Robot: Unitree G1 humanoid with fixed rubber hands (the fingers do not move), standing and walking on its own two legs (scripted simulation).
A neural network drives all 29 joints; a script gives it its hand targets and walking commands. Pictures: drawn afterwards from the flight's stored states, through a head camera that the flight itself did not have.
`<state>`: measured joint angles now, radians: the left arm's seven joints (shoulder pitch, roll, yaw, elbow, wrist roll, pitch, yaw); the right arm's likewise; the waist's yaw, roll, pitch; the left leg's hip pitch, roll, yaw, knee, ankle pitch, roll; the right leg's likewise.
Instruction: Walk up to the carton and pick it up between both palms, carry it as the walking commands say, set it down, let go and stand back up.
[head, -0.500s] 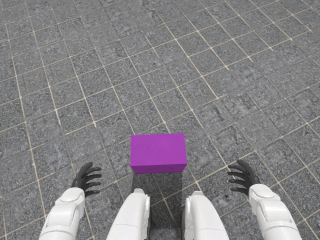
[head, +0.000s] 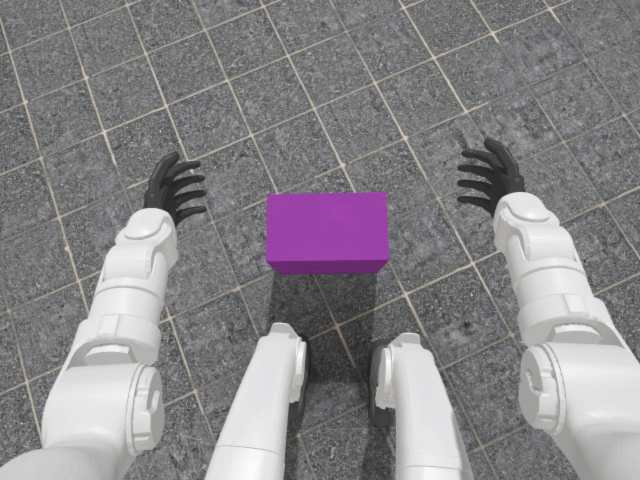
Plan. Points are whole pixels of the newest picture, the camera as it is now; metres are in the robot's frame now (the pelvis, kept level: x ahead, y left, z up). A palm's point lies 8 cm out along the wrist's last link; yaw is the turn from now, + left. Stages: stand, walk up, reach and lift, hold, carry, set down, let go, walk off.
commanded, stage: reach and lift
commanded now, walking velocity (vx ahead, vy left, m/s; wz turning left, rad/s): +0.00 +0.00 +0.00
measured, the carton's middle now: (327, 237) +0.47 +0.05 -0.53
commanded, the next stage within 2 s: none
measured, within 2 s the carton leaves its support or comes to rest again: neither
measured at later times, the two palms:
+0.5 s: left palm (171, 176) +0.46 +0.27 -0.12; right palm (490, 172) +0.50 -0.19 -0.14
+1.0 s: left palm (213, 203) +0.47 +0.25 -0.28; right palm (456, 204) +0.50 -0.19 -0.30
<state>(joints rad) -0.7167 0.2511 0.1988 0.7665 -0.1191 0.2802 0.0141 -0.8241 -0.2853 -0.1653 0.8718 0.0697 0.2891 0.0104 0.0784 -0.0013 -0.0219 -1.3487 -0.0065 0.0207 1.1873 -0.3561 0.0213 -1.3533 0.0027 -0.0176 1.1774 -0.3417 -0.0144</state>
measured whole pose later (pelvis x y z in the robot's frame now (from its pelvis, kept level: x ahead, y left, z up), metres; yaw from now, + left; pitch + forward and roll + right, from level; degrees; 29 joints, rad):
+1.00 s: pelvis -0.02 +0.00 -0.17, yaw +1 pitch +46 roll +1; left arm -1.01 0.33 0.29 0.77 -0.16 0.18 -0.02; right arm -1.07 -0.35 -0.19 0.79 0.10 0.21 -0.02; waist 0.06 0.01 -0.03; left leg -2.12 -0.03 0.02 1.79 -0.49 0.01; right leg -2.12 0.03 0.01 1.80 -0.48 0.00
